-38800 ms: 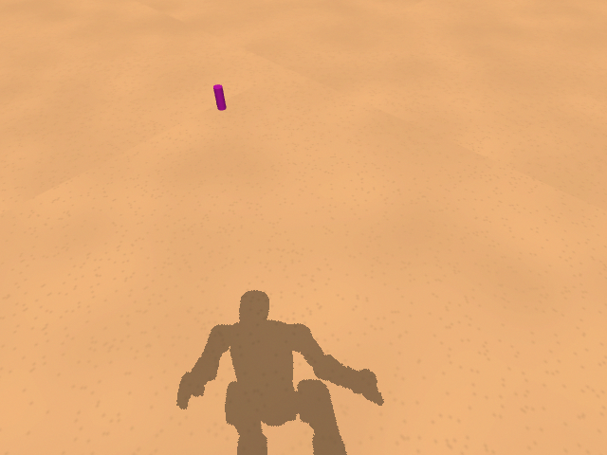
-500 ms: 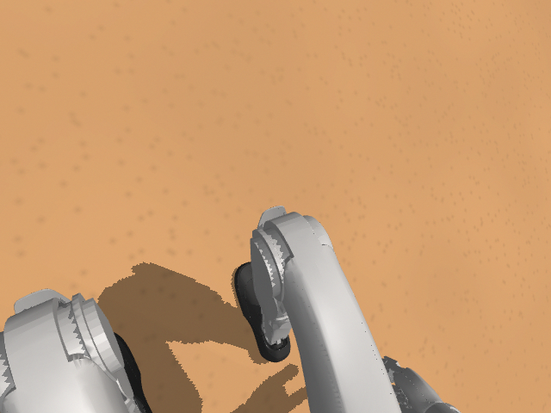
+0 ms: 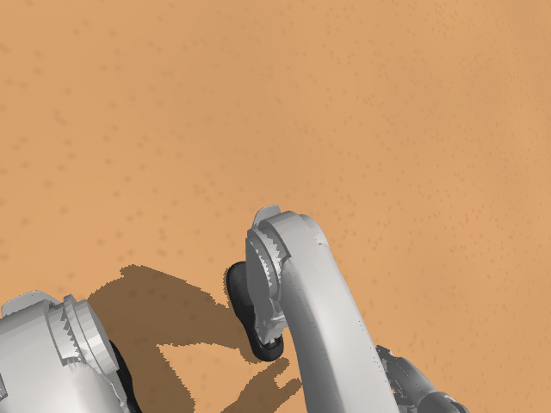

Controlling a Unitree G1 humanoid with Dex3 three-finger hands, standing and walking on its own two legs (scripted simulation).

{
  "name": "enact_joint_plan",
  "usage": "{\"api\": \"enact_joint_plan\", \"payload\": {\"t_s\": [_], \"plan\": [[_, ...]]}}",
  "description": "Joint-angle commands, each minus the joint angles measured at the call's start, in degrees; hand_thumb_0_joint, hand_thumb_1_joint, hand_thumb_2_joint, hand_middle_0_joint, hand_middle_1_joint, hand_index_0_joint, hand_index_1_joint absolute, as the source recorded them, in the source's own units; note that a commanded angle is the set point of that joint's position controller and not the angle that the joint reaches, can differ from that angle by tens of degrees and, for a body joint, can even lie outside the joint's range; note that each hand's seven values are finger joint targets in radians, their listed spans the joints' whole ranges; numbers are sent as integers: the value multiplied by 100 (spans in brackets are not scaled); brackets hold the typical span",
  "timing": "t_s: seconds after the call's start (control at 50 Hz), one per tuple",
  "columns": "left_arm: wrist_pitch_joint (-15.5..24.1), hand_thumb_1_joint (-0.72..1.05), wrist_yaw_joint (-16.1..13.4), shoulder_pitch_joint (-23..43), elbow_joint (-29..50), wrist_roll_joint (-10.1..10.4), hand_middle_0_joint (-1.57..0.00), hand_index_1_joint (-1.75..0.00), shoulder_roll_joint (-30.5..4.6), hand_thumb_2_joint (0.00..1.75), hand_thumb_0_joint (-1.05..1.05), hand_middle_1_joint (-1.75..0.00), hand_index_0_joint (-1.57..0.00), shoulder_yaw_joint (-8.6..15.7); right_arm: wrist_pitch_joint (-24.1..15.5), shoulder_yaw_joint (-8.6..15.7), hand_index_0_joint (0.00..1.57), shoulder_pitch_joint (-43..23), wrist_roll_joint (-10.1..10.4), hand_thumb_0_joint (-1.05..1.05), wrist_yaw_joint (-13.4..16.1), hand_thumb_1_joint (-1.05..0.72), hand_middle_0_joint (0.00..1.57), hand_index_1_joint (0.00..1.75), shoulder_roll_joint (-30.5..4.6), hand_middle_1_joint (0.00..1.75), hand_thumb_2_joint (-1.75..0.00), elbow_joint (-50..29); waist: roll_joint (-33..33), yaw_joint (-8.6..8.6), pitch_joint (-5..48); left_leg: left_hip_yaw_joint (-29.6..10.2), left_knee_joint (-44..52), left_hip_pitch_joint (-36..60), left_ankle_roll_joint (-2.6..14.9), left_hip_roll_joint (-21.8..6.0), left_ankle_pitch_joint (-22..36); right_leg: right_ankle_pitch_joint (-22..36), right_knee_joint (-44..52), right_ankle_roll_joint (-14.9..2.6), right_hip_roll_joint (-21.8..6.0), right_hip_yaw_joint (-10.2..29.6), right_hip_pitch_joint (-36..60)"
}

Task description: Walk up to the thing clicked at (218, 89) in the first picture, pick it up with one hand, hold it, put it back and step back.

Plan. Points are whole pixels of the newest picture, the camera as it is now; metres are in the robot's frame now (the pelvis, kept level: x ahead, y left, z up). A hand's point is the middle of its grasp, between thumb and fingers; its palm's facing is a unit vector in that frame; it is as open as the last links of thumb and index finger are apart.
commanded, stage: rest palm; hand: left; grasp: from above
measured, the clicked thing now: out of the picture +0.52 +0.35 -0.25
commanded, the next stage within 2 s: close in 0.12 s
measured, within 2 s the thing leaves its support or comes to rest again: neither
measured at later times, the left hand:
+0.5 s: hand out of the picture +0.50 +0.35 -0.20, palm faces -0.44 -0.12 -0.89, open 11.4 cm
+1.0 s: hand out of the picture +0.50 +0.35 -0.20, palm faces -0.43 -0.12 -0.90, open 10.4 cm
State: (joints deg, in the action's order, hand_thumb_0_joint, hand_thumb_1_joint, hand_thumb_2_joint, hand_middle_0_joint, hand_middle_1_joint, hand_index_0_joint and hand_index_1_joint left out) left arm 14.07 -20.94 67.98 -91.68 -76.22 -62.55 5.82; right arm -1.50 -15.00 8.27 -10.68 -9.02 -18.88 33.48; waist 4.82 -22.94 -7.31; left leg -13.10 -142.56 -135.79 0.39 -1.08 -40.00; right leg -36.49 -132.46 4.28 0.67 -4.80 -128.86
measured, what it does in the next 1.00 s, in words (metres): stands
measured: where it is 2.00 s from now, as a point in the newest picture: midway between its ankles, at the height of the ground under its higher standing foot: (196, 367)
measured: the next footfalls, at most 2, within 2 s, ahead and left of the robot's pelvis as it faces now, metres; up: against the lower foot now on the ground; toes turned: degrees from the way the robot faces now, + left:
none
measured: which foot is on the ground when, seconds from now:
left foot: down 0.00-1.00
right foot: down 0.00-1.00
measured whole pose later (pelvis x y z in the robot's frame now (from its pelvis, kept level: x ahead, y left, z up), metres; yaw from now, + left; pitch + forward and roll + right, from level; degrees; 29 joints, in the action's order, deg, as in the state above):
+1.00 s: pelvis +0.00 +0.00 +0.00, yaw -1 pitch +30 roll -15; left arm 14.7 -21.3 68.8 -92.6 -75.0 -65.4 5.3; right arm -1.3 -17.6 6.7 -11.3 -7.5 -19.7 32.4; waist 5.5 -23.2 -8.6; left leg -14.1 -143.8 -135.9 0.4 -1.3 -40.0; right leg -35.9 -132.9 4.1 1.2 -5.5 -128.9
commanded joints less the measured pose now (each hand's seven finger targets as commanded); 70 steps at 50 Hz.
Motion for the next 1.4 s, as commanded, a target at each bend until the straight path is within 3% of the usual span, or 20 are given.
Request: {"api": "enact_joint_plan", "payload": {"t_s": [0.0,0.08,0.1,0.2,0.24,0.28,0.32,0.4,0.46,0.52,0.58,0.6,0.66,0.94,1.1,1.12,1.14,1.16,1.18,1.38], "plan": [[-33,-30,-232,1540,697,74,-19,-115,-1323,112,0,-117,-21,54,-13,517,20,1271,-22,0,105,-90,20,30,-1765,30,-90,140,-2993,-253,3750,532,1482,3262,15,-80,1376,1378,997,-535,195,-867,1799],[-47,-30,-217,1555,651,78,-20,-117,-1319,114,0,-118,-21,-4,-50,495,20,1191,-9,0,114,-91,20,30,-1775,30,-90,97,-3032,-263,3680,527,1496,3250,18,-88,1281,1311,993,-546,205,-851,1778],[-69,-31,-226,1457,516,81,-20,-116,-1467,113,0,-118,-21,133,-50,493,20,1211,-17,0,114,-91,20,30,-1803,30,-90,96,-2849,-255,3619,526,1462,3105,44,-87,1182,1230,1003,-536,210,-851,1800],[-46,-31,-228,1502,579,95,-19,-119,-1443,116,0,-120,-21,34,-44,435,20,1162,-36,0,135,-90,20,30,-1816,30,-90,50,-2885,-262,3749,501,1452,3188,20,-100,1394,1394,994,-522,211,-874,1922],[-28,-24,-240,1525,551,95,-20,-115,-1466,100,0,-119,-24,-18,-46,436,20,1094,-17,0,153,-90,20,30,-1808,30,-90,71,-2902,-231,3732,531,1446,3028,42,-95,1216,1290,1006,-529,233,-850,1915],[-44,-22,-213,1396,426,119,-20,-112,-1383,95,0,-117,-25,-20,-52,432,20,1168,-18,0,153,-90,20,30,-1862,30,-90,46,-2773,-280,3436,474,1466,3036,15,-89,1281,1294,990,-541,205,-889,1743],[-35,-22,-226,1431,452,105,-21,-112,-1537,96,0,-117,-25,42,-44,385,20,1092,-47,0,166,-90,20,30,-1856,30,-90,24,-2888,-245,3631,457,1449,3143,14,-105,1286,1276,976,-547,224,-888,1797],[-26,-18,-203,1332,242,96,-24,-110,-1519,94,0,-115,-28,22,-34,351,20,1099,-66,0,182,-90,20,30,-1885,30,-90,22,-2763,-328,3423,470,1418,2941,36,-97,1135,1174,998,-529,213,-891,1822],[-10,-15,-212,1385,373,111,-27,-109,-1649,94,0,-114,-31,69,-17,319,20,1073,-79,0,207,-90,20,30,-1876,30,-90,15,-2794,-260,3592,460,1402,3049,32,-119,1249,1251,997,-525,217,-885,1887],[-20,-13,-187,1198,269,124,-27,-109,-1628,93,0,-114,-32,85,0,282,20,1070,-78,0,202,-90,20,30,-1889,30,-90,-16,-2716,-291,3364,409,1422,3019,14,-127,1242,1204,968,-538,214,-921,1763],[29,-13,-176,1537,608,174,-28,-106,-1660,89,0,-112,-33,2,-19,320,20,981,-78,0,240,-90,20,30,-1919,30,-90,-25,-2814,-285,3479,495,1328,2902,47,-106,1173,1207,1021,-529,226,-873,1849],[-34,-14,-164,1149,177,158,-27,-106,-1654,89,0,-111,-32,48,-25,278,20,1008,-60,0,236,-90,20,30,-1855,30,-90,-22,-2615,-231,3409,481,1348,2890,61,-109,1129,1154,1018,-518,232,-868,1887],[20,-9,-182,1377,615,174,-31,-103,-1802,87,0,-109,-36,118,4,305,20,1022,-81,0,245,-90,20,30,-1894,30,-90,5,-2795,-215,3611,462,1384,2977,35,-125,1246,1261,1006,-515,230,-892,1973],[-36,1,-143,1223,375,177,-39,-99,-1515,83,0,-104,-43,-42,35,327,20,971,-75,0,262,-90,20,30,-1878,30,-90,3,-2750,-241,3440,423,1401,3003,27,-119,1117,1130,1000,-540,241,-928,1735],[-29,12,-126,1254,471,164,-47,-96,-1639,80,0,-101,-52,52,85,289,20,984,-94,0,269,-90,20,30,-1917,30,-90,-39,-2768,-261,3495,382,1383,3121,-13,-125,1443,1304,976,-560,206,-948,1758],[-39,13,-117,1128,281,169,-47,-95,-1544,80,0,-101,-53,9,81,283,20,949,-76,0,267,-90,20,30,-1869,30,-90,-66,-2710,-238,3384,405,1388,3003,5,-105,1283,1187,989,-567,214,-923,1723],[17,14,-115,1421,700,183,-48,-95,-1624,77,0,-101,-53,8,83,337,20,993,-86,0,263,-90,20,30,-1929,30,-90,-59,-2856,-263,3444,425,1409,3056,-7,-106,1356,1278,986,-555,202,-912,1789],[-42,13,-111,1090,244,145,-47,-95,-1640,78,0,-101,-52,53,90,262,20,950,-77,0,260,-90,20,30,-1839,30,-90,-65,-2730,-189,3403,428,1383,2999,13,-109,1250,1170,991,-562,210,-905,1819],[-8,15,-94,1319,628,170,-48,-95,-1662,78,0,-101,-54,20,95,312,20,973,-95,0,266,-90,20,30,-1913,30,-90,-60,-2774,-242,3547,445,1354,3055,19,-109,1370,1278,1003,-537,221,-904,1828],[64,27,-106,1373,528,150,-59,-93,-1673,79,0,-99,-64,-29,107,277,20,999,-106,0,286,-90,20,30,-1924,30,-90,-44,-2696,-305,3489,465,1330,2886,38,-101,1204,1177,1046,-533,234,-920,1919]]}}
